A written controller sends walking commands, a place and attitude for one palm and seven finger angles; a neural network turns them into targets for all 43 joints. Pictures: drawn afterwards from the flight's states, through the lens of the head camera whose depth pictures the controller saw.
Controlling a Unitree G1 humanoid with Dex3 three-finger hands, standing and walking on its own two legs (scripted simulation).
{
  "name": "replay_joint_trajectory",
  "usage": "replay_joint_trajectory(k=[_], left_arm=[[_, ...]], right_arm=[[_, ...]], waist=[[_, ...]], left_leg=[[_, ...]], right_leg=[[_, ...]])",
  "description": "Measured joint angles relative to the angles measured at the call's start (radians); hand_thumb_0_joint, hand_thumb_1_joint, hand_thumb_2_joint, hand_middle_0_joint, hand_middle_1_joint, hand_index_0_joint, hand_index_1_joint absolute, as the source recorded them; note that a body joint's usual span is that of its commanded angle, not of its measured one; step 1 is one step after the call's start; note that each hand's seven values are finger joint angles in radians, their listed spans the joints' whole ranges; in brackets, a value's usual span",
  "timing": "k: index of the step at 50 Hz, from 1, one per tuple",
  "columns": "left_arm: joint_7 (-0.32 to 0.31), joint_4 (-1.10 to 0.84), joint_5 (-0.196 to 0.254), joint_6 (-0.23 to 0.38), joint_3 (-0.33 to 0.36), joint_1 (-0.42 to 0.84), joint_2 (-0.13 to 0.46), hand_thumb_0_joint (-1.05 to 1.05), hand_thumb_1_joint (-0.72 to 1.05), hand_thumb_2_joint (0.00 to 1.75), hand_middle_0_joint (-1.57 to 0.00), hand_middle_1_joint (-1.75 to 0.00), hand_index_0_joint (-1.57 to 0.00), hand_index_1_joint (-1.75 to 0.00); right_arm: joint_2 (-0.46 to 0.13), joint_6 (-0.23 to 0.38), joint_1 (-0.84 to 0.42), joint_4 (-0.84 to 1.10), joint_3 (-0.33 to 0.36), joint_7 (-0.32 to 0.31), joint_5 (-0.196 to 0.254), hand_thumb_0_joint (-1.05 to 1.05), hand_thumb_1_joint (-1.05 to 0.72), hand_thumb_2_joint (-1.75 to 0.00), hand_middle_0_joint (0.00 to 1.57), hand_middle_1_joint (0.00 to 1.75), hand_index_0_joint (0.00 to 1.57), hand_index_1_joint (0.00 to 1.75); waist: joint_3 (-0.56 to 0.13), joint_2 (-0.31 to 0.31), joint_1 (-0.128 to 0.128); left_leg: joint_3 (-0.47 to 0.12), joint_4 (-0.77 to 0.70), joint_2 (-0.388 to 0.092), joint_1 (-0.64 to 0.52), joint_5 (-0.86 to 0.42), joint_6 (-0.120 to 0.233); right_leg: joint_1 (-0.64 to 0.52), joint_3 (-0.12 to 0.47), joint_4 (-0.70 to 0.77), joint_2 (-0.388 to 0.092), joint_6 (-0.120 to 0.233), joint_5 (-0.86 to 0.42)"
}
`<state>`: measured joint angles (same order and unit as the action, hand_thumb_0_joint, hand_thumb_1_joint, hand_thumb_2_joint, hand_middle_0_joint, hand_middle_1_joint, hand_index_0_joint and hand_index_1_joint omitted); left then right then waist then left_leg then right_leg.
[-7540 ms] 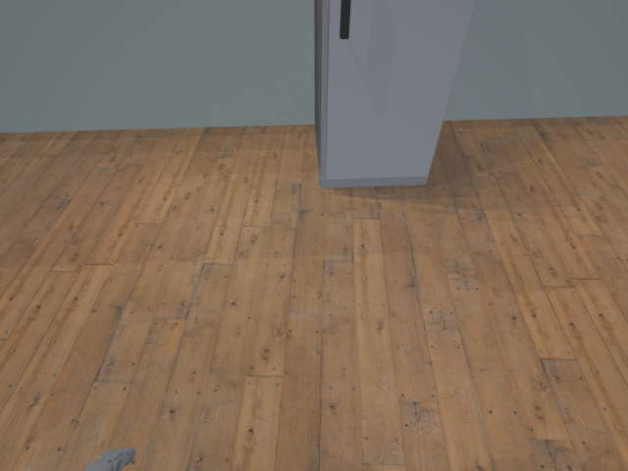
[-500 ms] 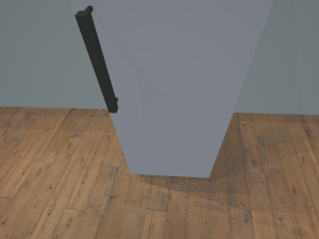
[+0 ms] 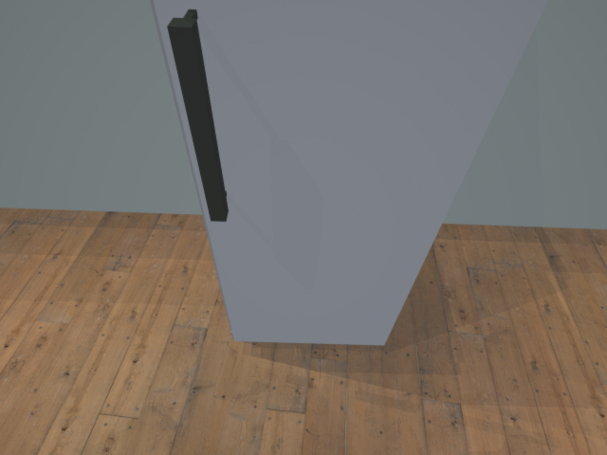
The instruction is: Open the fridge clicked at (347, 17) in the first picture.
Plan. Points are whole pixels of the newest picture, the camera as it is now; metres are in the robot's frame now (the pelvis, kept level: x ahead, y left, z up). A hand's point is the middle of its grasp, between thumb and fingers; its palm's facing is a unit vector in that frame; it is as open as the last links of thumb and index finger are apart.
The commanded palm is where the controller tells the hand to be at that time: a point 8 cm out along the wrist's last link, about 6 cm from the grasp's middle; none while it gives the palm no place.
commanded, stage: come to a stop and stand still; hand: left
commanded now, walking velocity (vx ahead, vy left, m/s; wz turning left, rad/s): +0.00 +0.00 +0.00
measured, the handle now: (207, 132) +0.53 +0.19 +0.14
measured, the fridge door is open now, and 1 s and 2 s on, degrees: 0 0 0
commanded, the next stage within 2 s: look again from close up in 0.04 s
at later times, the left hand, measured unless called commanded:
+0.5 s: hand out of the picture -0.02 +0.15 -0.17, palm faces +0.03 -0.97 -0.23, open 7.3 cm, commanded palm none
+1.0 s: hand out of the picture -0.06 +0.13 -0.18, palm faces +0.07 -0.98 -0.18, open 7.3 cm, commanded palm none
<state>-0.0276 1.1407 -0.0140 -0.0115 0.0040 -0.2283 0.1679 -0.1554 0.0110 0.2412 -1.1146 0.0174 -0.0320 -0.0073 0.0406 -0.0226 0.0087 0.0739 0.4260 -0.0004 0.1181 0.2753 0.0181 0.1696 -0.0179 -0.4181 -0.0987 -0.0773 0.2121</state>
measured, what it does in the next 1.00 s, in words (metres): shifts its weight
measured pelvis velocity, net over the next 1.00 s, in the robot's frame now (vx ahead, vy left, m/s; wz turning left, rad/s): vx -0.05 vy -0.03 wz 0.03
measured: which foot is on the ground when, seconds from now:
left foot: down 0.00-1.00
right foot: down 0.00-1.00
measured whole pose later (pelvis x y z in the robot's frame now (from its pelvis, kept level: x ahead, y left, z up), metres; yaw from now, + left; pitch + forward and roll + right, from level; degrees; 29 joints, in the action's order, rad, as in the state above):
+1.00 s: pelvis -0.05 -0.03 +0.00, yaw +2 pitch -3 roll +0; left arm -0.02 1.08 -0.01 0.00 0.00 -0.32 0.15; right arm -0.13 0.00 0.35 -1.09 0.00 -0.02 -0.01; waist 0.02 -0.01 0.00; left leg 0.03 0.49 -0.04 0.22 0.22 -0.03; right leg 0.26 -0.06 -0.48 -0.06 -0.02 0.18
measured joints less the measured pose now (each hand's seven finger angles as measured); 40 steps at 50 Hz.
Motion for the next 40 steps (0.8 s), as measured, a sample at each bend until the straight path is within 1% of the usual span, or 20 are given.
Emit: replay_joint_trajectory(k=[3, 5, 7, 8, 12, 16, 24, 30, 40], left_arm=[[-0.008, -0.003, 0.0, 0.007, -0.004, 0.006, 0.002, 0.01, 0.92, 0.9, -0.2, -0.3, -0.2, -0.3], [-0.016, -0.015, -0.005, 0.024, -0.01, 0.008, 0.003, 0.01, 0.92, 0.9, -0.2, -0.3, -0.2, -0.3], [-0.015, -0.027, -0.003, 0.029, -0.012, 0.008, 0.006, 0.01, 0.92, 0.9, -0.2, -0.3, -0.2, -0.3], [-0.015, -0.032, -0.002, 0.027, -0.011, 0.005, 0.007, 0.01, 0.92, 0.9, -0.2, -0.3, -0.2, -0.3], [-0.01, -0.048, -0.001, 0.017, -0.007, -0.011, 0.011, 0.01, 0.91, 0.9, -0.2, -0.3, -0.2, -0.3], [-0.003, -0.065, -0.002, 0.01, -0.008, -0.027, 0.013, 0.01, 0.91, 0.9, -0.2, -0.3, -0.2, -0.3], [0.006, -0.094, -0.002, 0.004, -0.007, -0.06, 0.002, 0.01, 0.91, 0.9, -0.2, -0.3, -0.2, -0.3], [0.012, -0.093, -0.001, 0.002, -0.004, -0.081, -0.005, 0.01, 0.91, 0.9, -0.2, -0.3, -0.2, -0.3], [0.011, -0.074, 0.001, 0.005, 0.002, -0.097, -0.004, 0.01, 0.91, 0.9, -0.2, -0.3, -0.2, -0.3]], right_arm=[[0.004, -0.002, 0.018, -0.004, -0.006, 0.005, 0.002, 0.0, -0.93, -0.9, 0.2, 0.3, 0.2, 0.3], [0.0, 0.004, 0.026, 0.021, -0.01, 0.011, -0.001, 0.0, -0.92, -0.9, 0.2, 0.3, 0.2, 0.3], [-0.002, 0.016, 0.042, 0.042, -0.009, 0.009, -0.005, 0.0, -0.92, -0.9, 0.2, 0.3, 0.2, 0.3], [-0.003, 0.017, 0.049, 0.048, -0.009, 0.007, -0.006, 0.0, -0.91, -0.9, 0.2, 0.3, 0.2, 0.3], [-0.007, 0.001, 0.065, 0.061, -0.008, 0.005, -0.006, 0.0, -0.91, -0.9, 0.2, 0.3, 0.2, 0.3], [-0.013, -0.012, 0.064, 0.072, -0.005, 0.011, -0.009, 0.0, -0.91, -0.9, 0.2, 0.3, 0.2, 0.3], [-0.03, -0.015, 0.071, 0.087, 0.0, 0.021, -0.013, 0.0, -0.91, -0.9, 0.2, 0.3, 0.2, 0.3], [-0.038, -0.015, 0.096, 0.071, 0.002, 0.02, -0.013, 0.0, -0.91, -0.9, 0.2, 0.3, 0.2, 0.3], [-0.018, -0.011, 0.119, 0.041, -0.004, 0.017, -0.01, 0.0, -0.91, -0.9, 0.2, 0.3, 0.2, 0.3]], waist=[[0.004, 0.008, -0.005], [0.018, 0.019, -0.017], [0.025, 0.027, -0.024], [0.023, 0.032, -0.025], [0.001, 0.055, -0.024], [-0.02, 0.061, -0.025], [-0.032, 0.044, -0.021], [-0.031, 0.029, -0.016], [-0.024, 0.014, -0.012]], left_leg=[[-0.003, 0.01, -0.006, 0.013, 0.001, -0.004], [-0.007, 0.052, -0.009, 0.046, 0.015, -0.006], [-0.013, 0.079, -0.002, 0.061, 0.022, -0.006], [-0.015, 0.09, -0.001, 0.064, 0.026, -0.006], [-0.018, 0.123, -0.009, 0.061, 0.04, -0.012], [-0.021, 0.118, -0.014, 0.06, 0.027, -0.022], [-0.027, 0.098, -0.027, 0.087, -0.013, -0.037], [-0.036, 0.088, -0.036, 0.103, -0.031, -0.044], [-0.047, 0.077, -0.042, 0.113, -0.046, -0.049]], right_leg=[[0.008, -0.004, -0.001, 0.005, 0.004, -0.001], [0.037, -0.006, -0.038, 0.006, 0.008, 0.007], [0.059, -0.01, -0.086, -0.002, 0.019, 0.027], [0.062, -0.011, -0.1, -0.004, 0.023, 0.038], [0.06, -0.012, -0.135, 0.001, 0.017, 0.055], [0.065, -0.015, -0.145, 0.007, 0.029, 0.051], [0.099, -0.019, -0.14, 0.021, 0.05, 0.023], [0.108, -0.029, -0.122, 0.031, 0.059, 0.003], [0.104, -0.041, -0.091, 0.037, 0.062, -0.019]])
